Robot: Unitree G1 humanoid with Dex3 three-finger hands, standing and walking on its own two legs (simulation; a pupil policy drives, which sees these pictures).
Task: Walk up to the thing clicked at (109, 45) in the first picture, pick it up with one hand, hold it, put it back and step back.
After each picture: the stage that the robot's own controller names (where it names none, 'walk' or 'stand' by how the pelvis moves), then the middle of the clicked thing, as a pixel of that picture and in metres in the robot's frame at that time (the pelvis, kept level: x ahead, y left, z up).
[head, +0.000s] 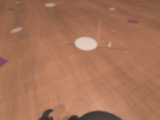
stand; (109, 44) +1.75 -0.41 -0.72
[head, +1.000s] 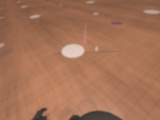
walk; (96, 48) +1.65 +0.01 -0.69
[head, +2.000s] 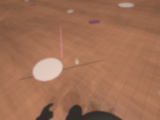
walk; (76, 60) +1.04 +0.34 -0.72
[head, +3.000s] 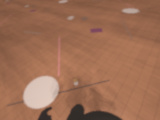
walk; (75, 81) +0.63 +0.30 -0.72
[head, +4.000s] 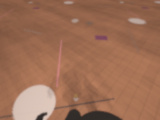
walk; (75, 97) +0.42 +0.19 -0.71
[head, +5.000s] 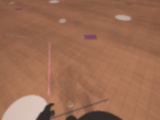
stand; (70, 103) +0.32 +0.23 -0.72
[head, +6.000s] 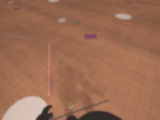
stand; (70, 105) +0.30 +0.22 -0.72
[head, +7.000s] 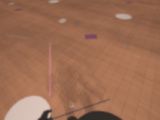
stand; (71, 104) +0.31 +0.22 -0.72
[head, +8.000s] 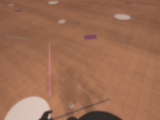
stand; (71, 104) +0.31 +0.23 -0.72
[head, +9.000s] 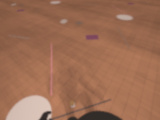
stand; (72, 104) +0.32 +0.21 -0.73
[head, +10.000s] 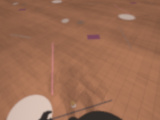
stand; (73, 104) +0.32 +0.20 -0.73
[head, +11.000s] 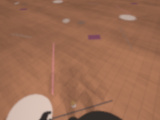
stand; (73, 103) +0.32 +0.20 -0.73
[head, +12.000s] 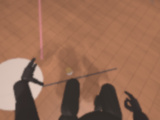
go down; (69, 71) +0.40 +0.21 -0.44
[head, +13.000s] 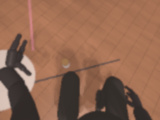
go down; (65, 63) +0.42 +0.23 -0.31
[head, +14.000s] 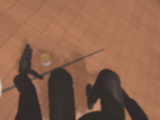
close in; (45, 59) +0.40 +0.27 -0.23
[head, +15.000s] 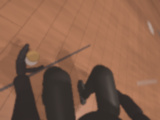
close; (32, 58) +0.40 +0.27 -0.22
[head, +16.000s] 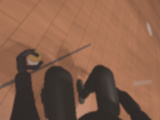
lift; (34, 58) +0.38 +0.26 -0.23
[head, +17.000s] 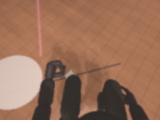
lift; (71, 74) +0.36 +0.19 -0.36
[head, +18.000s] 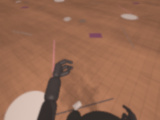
close; (77, 105) +0.32 +0.12 -0.69
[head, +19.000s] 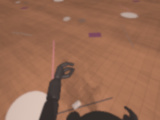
hold; (76, 104) +0.32 +0.15 -0.71
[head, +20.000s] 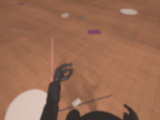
stand; (76, 102) +0.32 +0.14 -0.70
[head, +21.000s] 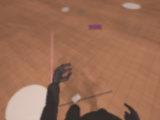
stand; (76, 97) +0.33 +0.15 -0.68
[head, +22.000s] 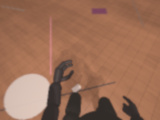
stand; (76, 88) +0.35 +0.15 -0.60
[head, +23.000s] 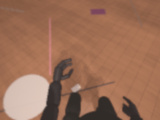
stand; (76, 88) +0.35 +0.15 -0.59
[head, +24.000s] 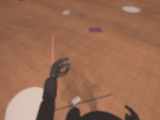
stand; (76, 100) +0.33 +0.15 -0.69
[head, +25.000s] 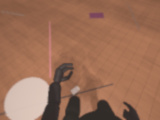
stand; (75, 90) +0.35 +0.16 -0.63
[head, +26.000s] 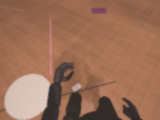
close; (76, 87) +0.36 +0.15 -0.60
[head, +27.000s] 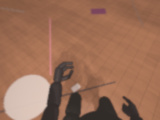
close; (76, 87) +0.36 +0.16 -0.59
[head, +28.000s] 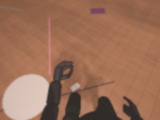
close; (75, 86) +0.36 +0.16 -0.59
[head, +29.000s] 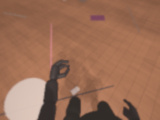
close; (75, 90) +0.36 +0.16 -0.63
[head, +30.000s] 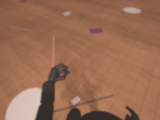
hold; (75, 100) +0.33 +0.16 -0.69
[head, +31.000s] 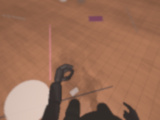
hold; (74, 91) +0.35 +0.17 -0.65
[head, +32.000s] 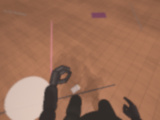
close; (75, 88) +0.36 +0.16 -0.61
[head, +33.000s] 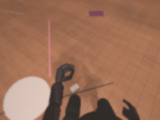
close; (74, 87) +0.37 +0.17 -0.61
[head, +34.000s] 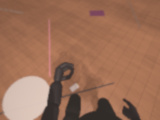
close; (74, 87) +0.37 +0.17 -0.61
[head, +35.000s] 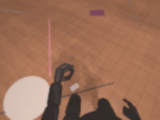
close; (74, 87) +0.37 +0.17 -0.61
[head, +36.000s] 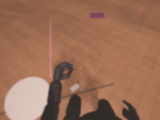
close; (74, 87) +0.38 +0.18 -0.62
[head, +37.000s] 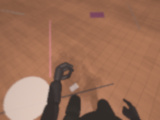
close; (74, 87) +0.38 +0.18 -0.62
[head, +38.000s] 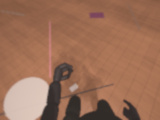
close; (73, 87) +0.38 +0.18 -0.63
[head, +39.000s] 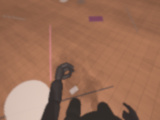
close; (74, 89) +0.37 +0.18 -0.64
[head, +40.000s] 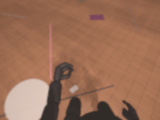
close; (74, 88) +0.37 +0.18 -0.63
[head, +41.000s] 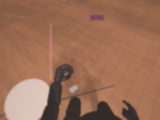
close; (73, 88) +0.38 +0.18 -0.64
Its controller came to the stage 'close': yes
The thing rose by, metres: 0.06
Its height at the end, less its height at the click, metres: -0.02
